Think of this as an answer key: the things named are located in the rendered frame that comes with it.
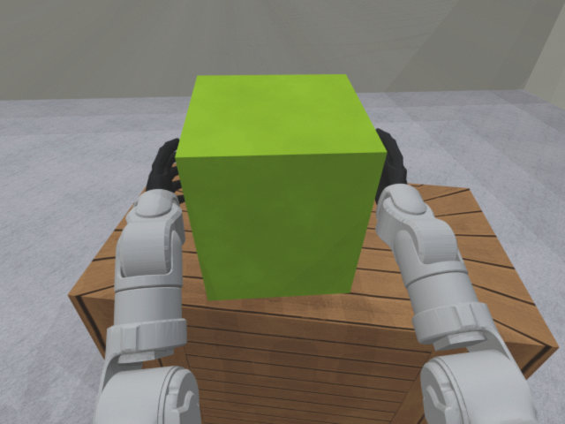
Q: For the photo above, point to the carton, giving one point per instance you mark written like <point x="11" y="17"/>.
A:
<point x="279" y="175"/>

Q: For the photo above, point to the left robot forearm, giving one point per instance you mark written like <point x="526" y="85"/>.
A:
<point x="148" y="321"/>

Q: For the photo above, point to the robot right upper arm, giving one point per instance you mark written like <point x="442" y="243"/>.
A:
<point x="481" y="387"/>

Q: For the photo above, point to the robot left upper arm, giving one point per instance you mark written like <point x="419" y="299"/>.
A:
<point x="160" y="395"/>

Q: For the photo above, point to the right robot forearm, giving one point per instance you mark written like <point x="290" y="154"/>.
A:
<point x="447" y="312"/>

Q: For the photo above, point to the pedestal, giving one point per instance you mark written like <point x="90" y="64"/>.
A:
<point x="346" y="358"/>

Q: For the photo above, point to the robot right hand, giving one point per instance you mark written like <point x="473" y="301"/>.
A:
<point x="393" y="170"/>

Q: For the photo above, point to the robot left hand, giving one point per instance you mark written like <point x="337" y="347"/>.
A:
<point x="162" y="173"/>

